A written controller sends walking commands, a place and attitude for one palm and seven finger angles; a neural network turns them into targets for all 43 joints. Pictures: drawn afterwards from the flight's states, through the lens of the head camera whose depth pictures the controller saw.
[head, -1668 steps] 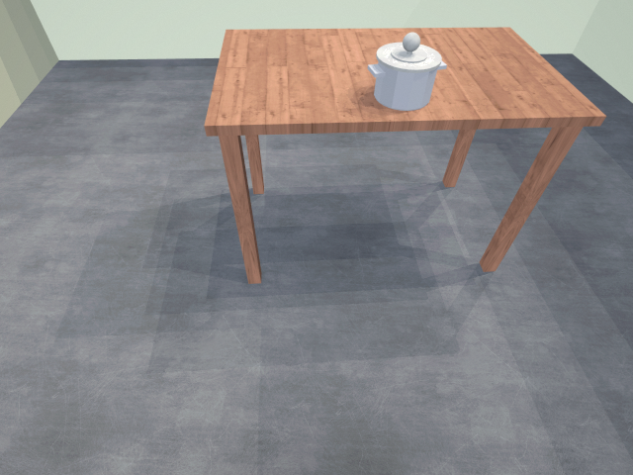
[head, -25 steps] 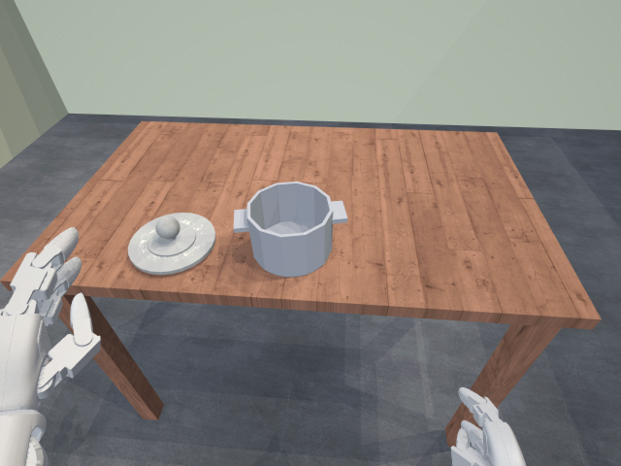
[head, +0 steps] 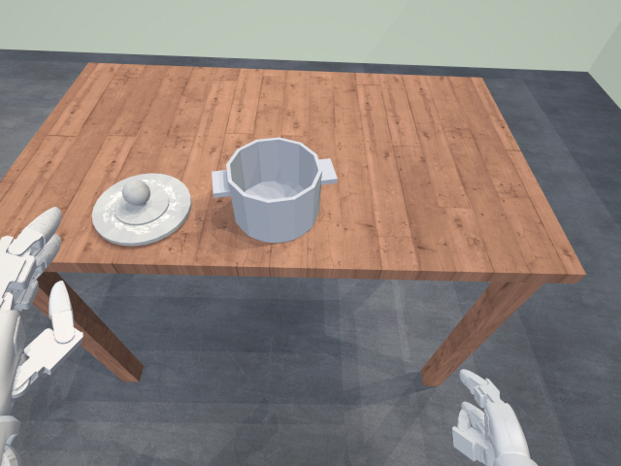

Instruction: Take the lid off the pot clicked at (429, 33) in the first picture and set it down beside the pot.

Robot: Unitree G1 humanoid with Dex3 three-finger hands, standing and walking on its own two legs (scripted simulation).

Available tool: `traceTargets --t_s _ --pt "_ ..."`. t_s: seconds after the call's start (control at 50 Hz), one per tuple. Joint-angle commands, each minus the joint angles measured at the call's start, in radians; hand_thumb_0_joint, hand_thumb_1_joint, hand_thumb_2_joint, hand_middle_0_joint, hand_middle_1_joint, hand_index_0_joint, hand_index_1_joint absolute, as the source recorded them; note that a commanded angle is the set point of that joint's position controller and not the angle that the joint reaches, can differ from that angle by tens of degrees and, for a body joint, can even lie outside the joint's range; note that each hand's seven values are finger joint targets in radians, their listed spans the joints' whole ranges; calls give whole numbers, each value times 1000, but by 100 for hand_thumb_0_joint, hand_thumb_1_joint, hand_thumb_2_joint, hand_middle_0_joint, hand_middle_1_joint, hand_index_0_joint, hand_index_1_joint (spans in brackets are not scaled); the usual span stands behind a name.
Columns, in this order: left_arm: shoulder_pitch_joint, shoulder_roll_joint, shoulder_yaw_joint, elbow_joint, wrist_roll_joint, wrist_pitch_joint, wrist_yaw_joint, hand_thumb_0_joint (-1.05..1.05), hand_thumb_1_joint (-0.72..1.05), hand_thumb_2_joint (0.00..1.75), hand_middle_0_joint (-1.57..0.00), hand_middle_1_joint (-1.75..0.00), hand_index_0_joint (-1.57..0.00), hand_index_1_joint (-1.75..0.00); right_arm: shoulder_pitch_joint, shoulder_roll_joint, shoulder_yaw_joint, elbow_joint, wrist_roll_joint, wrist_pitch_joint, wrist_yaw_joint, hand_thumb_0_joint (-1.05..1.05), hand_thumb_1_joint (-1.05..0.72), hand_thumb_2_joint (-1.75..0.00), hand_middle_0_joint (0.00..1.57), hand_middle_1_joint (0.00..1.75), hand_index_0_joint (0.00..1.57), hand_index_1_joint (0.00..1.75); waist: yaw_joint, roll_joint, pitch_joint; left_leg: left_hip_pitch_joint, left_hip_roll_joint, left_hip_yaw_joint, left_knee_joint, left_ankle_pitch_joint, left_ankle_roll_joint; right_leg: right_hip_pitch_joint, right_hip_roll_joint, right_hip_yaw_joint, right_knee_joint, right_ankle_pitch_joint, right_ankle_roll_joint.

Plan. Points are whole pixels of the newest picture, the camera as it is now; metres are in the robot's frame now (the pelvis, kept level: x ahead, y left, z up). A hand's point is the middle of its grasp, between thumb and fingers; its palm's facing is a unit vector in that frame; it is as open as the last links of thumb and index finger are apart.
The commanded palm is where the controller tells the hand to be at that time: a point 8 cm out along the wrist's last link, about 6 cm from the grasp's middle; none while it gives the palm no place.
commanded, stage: step back with the hand held close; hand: left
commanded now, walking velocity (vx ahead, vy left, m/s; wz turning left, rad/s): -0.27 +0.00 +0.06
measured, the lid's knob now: (136, 192) +0.51 +0.34 +0.00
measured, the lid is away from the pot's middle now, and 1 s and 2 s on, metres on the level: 0.24 0.24 0.24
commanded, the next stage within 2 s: stop stepping back and stand still in 1.14 s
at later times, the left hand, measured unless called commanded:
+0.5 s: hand (28, 417) +0.13 +0.24 +0.15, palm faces +0.32 -0.84 -0.43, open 7.4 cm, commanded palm +0.07 +0.29 +0.17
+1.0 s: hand out of the picture +0.05 +0.20 +0.17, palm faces +0.25 -0.81 -0.53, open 7.4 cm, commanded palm +0.00 +0.26 +0.17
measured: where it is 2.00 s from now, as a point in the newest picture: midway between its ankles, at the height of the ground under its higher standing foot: outside the picture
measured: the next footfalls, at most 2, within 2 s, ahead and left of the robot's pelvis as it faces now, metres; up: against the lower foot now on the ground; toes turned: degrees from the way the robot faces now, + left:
right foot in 0.68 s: -0.08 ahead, -0.13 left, +0.00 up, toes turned +1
left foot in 1.18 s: -0.18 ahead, +0.11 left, +0.00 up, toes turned +5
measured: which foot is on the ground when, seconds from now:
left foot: down 0.00-0.98, up 1.00-1.00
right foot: down 0.00-0.52, up 0.54-0.66, down 0.68-1.00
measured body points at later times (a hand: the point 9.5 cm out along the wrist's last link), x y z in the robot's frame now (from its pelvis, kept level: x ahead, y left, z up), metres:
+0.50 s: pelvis -0.05 +0.01 -0.02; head -0.03 +0.03 +0.43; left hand +0.11 +0.28 +0.17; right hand +0.12 -0.23 -0.08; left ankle -0.01 +0.07 -0.74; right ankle +0.01 -0.13 -0.74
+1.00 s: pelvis -0.13 -0.02 -0.01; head -0.11 +0.00 +0.44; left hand +0.03 +0.24 +0.20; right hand +0.07 -0.25 -0.07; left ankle -0.02 +0.07 -0.73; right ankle -0.12 -0.13 -0.74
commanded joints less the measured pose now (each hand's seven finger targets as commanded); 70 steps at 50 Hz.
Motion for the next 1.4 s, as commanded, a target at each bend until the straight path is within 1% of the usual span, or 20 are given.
traceTargets --t_s 0.0,0.16,0.32,0.4,0.5,0.66,0.76,0.86,0.92,0.96,1.04,1.12,1.16,1.2,1.22,1.24,1.26,1.28,1.32,1.38 --pt "113 215 187 -330 -6 -81 30 0 90 90 -20 -30 -20 -30 -75 -111 -62 -205 4 -39 -7 0 -90 -90 20 30 20 30 13 74 -308 28 142 -130 -32 495 6 128 -65 5 118 366 -21" --pt "98 175 172 -308 -23 -75 41 0 90 90 -20 -30 -20 -30 -33 -116 -67 -184 -4 -66 -12 0 -90 -90 20 30 20 30 -4 182 -147 -132 239 -185 -94 389 29 21 -38 -35 232 -85 -16" --pt "27 180 151 -233 -17 -68 46 0 90 90 -20 -30 -20 -30 -1 -120 -78 -186 7 -64 -20 0 -90 -90 20 30 20 30 -32 -136 -116 -188 69 -136 105 -166 -9 -80 -169 150 -9 22 -92" --pt "55 191 151 -317 -14 -91 63 0 90 90 -20 -30 -20 -30 -18 -105 -67 -195 2 -64 -23 0 -90 -90 20 30 20 30 -35 -54 -145 -171 63 -163 99 -203 -4 -135 -183 141 -31 -130 -105" --pt "60 204 190 -363 11 -121 77 0 90 90 -20 -30 -20 -30 -45 -123 -59 -218 3 -101 -39 0 -90 -90 20 30 20 30 -18 254 -145 -499 240 -331 -243 -401 56 166 8 -34 322 -75 -15" --pt "45 167 142 -268 -5 -134 48 0 90 90 -20 -30 -20 -30 -10 -132 -71 -152 -6 -133 -24 0 -90 -90 20 30 20 30 -23 88 -104 -228 220 -283 -95 18 38 4 18 -15 95 -63 -22" --pt "23 187 126 -340 -14 -139 32 0 90 90 -20 -30 -20 -30 -24 -133 -84 -142 -3 -109 -18 0 -90 -90 20 30 20 30 -14 50 -391 190 189 -177 36 681 7 -60 10 -6 110 141 -10" --pt "132 236 208 -365 -31 -118 33 0 90 90 -20 -30 -20 -30 -77 -117 -74 -186 -12 -84 -5 0 -90 -90 20 30 20 30 8 198 -337 -101 245 -205 -75 221 30 63 31 -18 161 -104 -18" --pt "125 268 234 -328 -26 -116 34 0 90 90 -20 -30 -20 -30 -73 -98 -78 -206 -2 -61 -7 0 -90 -90 20 30 20 30 -15 -47 -201 -290 108 -129 46 -246 -22 1 -80 114 -6 -50 -64" --pt "80 228 168 -280 -34 -110 46 0 90 90 -20 -30 -20 -30 -57 -82 -96 -168 5 -44 -2 0 -90 -90 20 30 20 30 -26 -222 -136 -101 -10 -101 533 -186 -77 -384 -349 374 -264 -269 -194" --pt "-2 186 133 -195 -17 -79 54 0 90 90 -20 -30 -20 -30 -84 -42 -59 -150 -7 -22 -14 0 -90 -90 20 30 20 30 -48 -120 -69 -214 54 -142 507 -184 -62 -267 -271 192 -104 168 -171" --pt "-67 192 106 -233 -9 -105 74 0 90 90 -20 -30 -20 -30 -85 -86 -55 -132 -7 -48 -42 0 -90 -90 20 30 20 30 -55 2 -62 -159 43 -96 -31 -13 -47 -126 -149 86 34 164 -82" --pt "-47 196 115 -310 -9 -127 70 0 90 90 -20 -30 -20 -30 -52 -122 -75 -145 -8 -71 -39 0 -90 -90 20 30 20 30 -32 179 -162 -191 211 -274 -116 199 27 -36 -16 10 204 95 -18" --pt "31 221 149 -346 -12 -134 59 0 90 90 -20 -30 -20 -30 -20 -120 -99 -146 4 -102 -17 0 -90 -90 20 30 20 30 -20 147 -303 -61 256 -227 -58 445 36 -59 29 -1 263 -57 -3" --pt "-112 -45 -266 577 77 69 -50 0 90 90 -20 -30 -20 -30 28 -302 -158 180 -49 -135 48 0 -90 -90 20 30 20 30 -122 359 -169 -141 308 -399 66 779 49 -334 -19 60 511 -96 6" --pt "-127 320 229 -636 -39 -72 22 0 90 90 -20 -30 -20 -30 -91 -80 -106 -233 12 -128 38 0 -90 -90 20 30 20 30 35 204 -426 -15 328 -278 -106 440 83 -104 15 53 518 -343 19" --pt "35 324 278 -494 -28 -105 57 0 90 90 -20 -30 -20 -30 -24 -108 -91 -148 -28 -134 -4 0 -90 -90 20 30 20 30 -25 298 -315 -117 312 -282 -99 382 89 -111 28 19 462 -326 -2" --pt "118 266 212 -475 -24 -108 56 0 90 90 -20 -30 -20 -30 -26 -83 -89 -172 -5 -143 2 0 -90 -90 20 30 20 30 3 128 -351 -130 265 -286 -46 278 70 -35 33 12 337 -333 -10" --pt "196 281 231 -564 -31 -67 64 0 90 90 -20 -30 -20 -30 -36 -90 -69 -191 20 -127 13 0 -90 -90 20 30 20 30 3 130 -350 -149 179 -183 19 147 6 124 17 -4 82 -60 8" --pt "116 248 189 -428 -25 -76 71 0 90 90 -20 -30 -20 -30 -32 -78 -56 -158 3 -130 -6 0 -90 -90 20 30 20 30 -37 -54 -209 -194 15 -84 213 -194 -56 -53 -185 286 -166 -300 -98"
